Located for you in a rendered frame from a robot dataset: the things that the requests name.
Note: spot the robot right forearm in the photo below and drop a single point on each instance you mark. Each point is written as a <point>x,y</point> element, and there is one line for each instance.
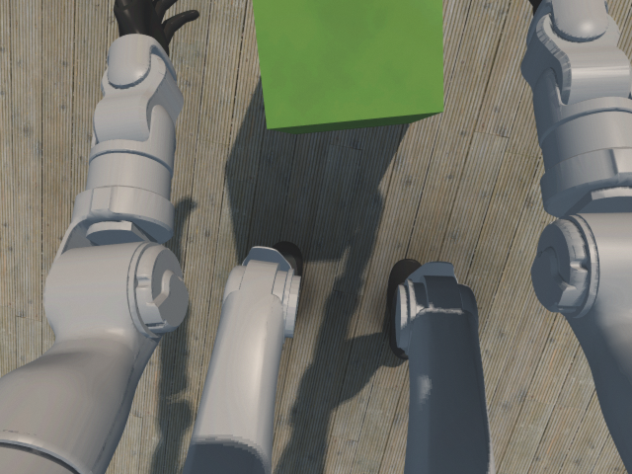
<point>582,99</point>

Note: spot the right robot shin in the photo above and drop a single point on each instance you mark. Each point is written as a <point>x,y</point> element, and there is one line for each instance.
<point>439,268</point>

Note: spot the left robot upper arm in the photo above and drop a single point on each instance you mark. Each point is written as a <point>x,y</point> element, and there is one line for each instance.
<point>108,307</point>

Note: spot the right robot upper arm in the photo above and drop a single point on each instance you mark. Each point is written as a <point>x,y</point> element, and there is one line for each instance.
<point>583,270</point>

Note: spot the robot left forearm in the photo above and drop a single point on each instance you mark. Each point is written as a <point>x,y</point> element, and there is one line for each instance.
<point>131,163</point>

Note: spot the left robot thigh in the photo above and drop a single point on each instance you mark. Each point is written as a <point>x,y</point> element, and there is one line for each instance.
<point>234,427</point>

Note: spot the left robot hand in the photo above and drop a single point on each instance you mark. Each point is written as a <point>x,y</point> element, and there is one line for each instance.
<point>145,17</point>

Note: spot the carton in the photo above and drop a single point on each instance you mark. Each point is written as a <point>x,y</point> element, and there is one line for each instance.
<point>343,64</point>

